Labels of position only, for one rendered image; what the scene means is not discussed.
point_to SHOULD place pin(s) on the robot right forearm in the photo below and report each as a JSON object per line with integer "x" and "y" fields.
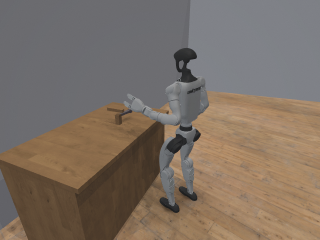
{"x": 201, "y": 111}

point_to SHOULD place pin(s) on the tap lever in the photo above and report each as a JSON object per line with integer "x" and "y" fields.
{"x": 126, "y": 112}

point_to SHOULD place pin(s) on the right robot upper arm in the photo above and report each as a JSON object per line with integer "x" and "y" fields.
{"x": 204, "y": 103}

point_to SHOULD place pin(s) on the robot left forearm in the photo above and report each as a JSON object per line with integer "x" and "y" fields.
{"x": 163, "y": 118}

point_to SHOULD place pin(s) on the left robot upper arm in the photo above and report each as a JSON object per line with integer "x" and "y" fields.
{"x": 172, "y": 92}

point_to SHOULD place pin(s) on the right robot thigh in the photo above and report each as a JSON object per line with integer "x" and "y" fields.
{"x": 185, "y": 150}

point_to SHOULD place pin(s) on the counter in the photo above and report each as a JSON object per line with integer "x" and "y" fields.
{"x": 82, "y": 180}

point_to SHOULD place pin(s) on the left robot foot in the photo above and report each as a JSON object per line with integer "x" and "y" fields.
{"x": 165, "y": 202}

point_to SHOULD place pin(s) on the left robot hand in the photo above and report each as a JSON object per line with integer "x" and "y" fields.
{"x": 136, "y": 106}

